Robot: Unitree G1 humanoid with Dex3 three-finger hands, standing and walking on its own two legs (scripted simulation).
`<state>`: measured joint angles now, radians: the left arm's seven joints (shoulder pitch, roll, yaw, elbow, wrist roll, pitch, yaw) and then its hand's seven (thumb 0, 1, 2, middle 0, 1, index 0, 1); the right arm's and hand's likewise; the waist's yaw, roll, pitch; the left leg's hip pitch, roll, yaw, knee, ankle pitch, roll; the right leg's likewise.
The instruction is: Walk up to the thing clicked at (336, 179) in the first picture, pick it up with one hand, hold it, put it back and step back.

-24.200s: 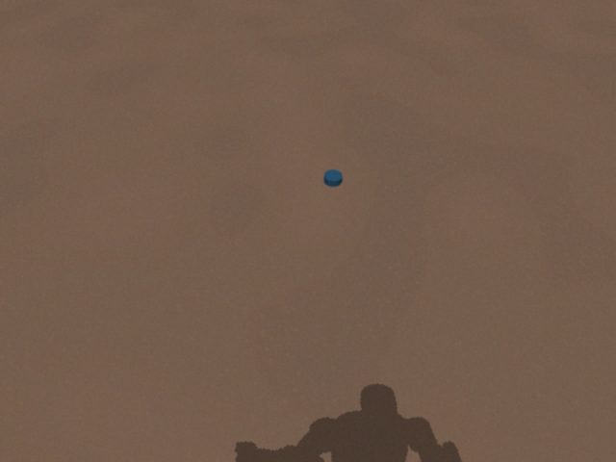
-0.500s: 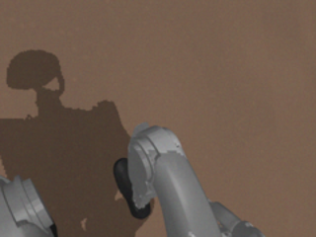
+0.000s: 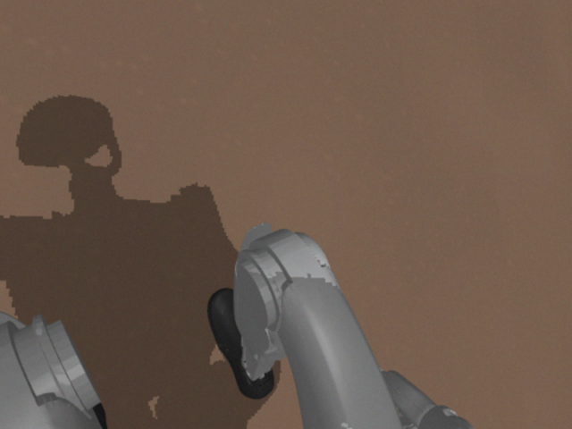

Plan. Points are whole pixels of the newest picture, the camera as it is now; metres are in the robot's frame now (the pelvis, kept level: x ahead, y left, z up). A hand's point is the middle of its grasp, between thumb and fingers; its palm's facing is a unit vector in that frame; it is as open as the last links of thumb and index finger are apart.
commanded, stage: settle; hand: left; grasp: from above
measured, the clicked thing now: out of the picture +0.45 +0.40 -0.28
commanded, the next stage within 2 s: lift in 0.62 s
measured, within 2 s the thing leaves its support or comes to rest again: neither
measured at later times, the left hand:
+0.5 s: hand out of the picture +0.44 +0.40 -0.16, palm faces -0.43 -0.15 -0.89, open 10.1 cm
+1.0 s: hand out of the picture +0.42 +0.40 -0.10, palm faces -0.45 -0.16 -0.88, open 10.1 cm
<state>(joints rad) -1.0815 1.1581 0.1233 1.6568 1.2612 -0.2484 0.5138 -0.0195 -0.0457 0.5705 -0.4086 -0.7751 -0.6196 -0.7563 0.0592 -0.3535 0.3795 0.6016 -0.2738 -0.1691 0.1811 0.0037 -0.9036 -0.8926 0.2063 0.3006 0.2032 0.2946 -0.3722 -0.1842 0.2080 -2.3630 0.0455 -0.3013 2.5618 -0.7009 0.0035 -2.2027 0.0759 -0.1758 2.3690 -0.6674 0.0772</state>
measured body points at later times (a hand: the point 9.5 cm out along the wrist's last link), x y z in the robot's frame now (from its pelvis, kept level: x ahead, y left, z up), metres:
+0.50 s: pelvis +0.00 +0.00 +0.01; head +0.24 +0.13 +0.36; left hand +0.45 +0.41 -0.11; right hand +0.11 -0.26 -0.07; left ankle +0.06 +0.13 -0.27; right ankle +0.12 -0.13 -0.27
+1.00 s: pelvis -0.01 -0.01 +0.04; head +0.22 +0.11 +0.40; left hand +0.44 +0.40 -0.05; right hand +0.09 -0.27 -0.06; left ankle +0.06 +0.13 -0.27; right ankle +0.12 -0.13 -0.27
